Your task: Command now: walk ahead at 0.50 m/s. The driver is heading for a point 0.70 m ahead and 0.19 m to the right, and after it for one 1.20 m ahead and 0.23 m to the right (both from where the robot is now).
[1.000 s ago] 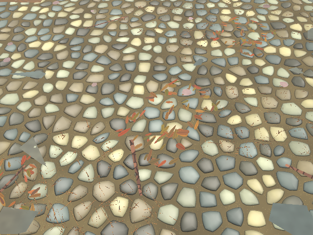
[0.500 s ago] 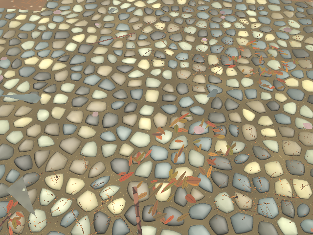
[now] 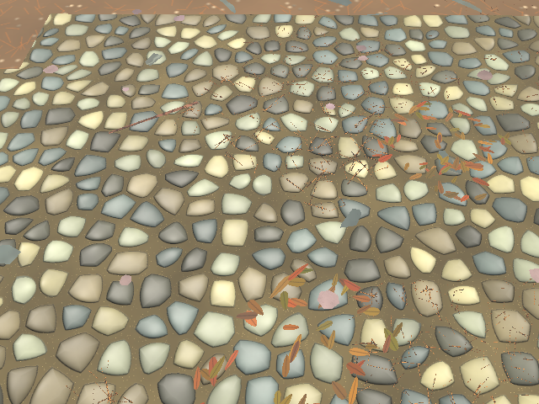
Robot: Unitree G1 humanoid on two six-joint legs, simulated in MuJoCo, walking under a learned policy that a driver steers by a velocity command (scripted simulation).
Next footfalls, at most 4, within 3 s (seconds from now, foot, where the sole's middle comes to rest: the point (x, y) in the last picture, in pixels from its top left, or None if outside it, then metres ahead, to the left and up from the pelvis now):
0.48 left None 0.43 0.11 -0.76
1.02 right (329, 326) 0.64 -0.13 -0.76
1.68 left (280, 277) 0.80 -0.01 -0.76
2.12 right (380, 218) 0.98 -0.32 -0.76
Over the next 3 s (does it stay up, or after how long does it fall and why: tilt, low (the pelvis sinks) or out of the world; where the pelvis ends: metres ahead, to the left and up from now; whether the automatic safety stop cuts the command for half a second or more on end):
stays up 1.14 -0.24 0.01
